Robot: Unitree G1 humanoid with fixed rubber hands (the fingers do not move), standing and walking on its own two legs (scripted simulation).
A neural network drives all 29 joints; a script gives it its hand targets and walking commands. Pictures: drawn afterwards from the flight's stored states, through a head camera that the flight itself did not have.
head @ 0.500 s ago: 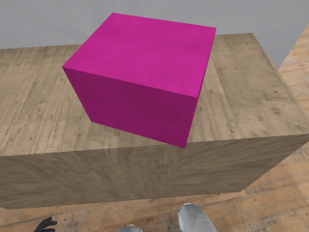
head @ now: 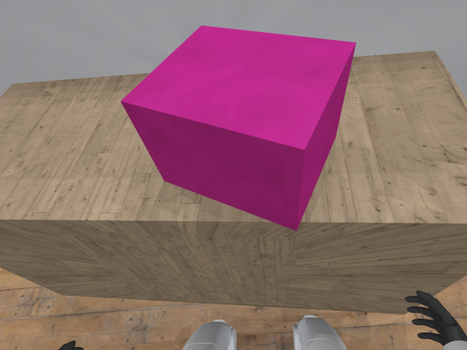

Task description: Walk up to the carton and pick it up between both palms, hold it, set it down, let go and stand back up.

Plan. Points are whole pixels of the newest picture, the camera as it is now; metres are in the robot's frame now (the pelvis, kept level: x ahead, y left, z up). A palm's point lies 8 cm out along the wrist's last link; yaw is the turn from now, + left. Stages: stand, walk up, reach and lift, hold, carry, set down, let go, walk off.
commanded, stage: walk up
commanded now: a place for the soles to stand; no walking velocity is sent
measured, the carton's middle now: (246, 121) +0.51 -0.01 +0.09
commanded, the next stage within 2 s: none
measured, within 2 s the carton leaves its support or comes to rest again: neither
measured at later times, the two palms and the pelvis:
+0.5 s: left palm out of the picture +0.12 +0.36 -0.08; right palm (445, 327) +0.16 -0.30 -0.06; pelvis +0.02 +0.03 +0.00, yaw -2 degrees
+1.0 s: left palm out of the picture +0.13 +0.37 -0.08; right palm out of the picture +0.12 -0.28 -0.07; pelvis +0.02 +0.05 +0.00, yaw -4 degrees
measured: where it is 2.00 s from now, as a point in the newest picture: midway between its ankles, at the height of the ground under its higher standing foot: outside the picture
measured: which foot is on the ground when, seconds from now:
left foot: up 0.00-0.00, down 0.02-1.00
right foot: down 0.00-1.00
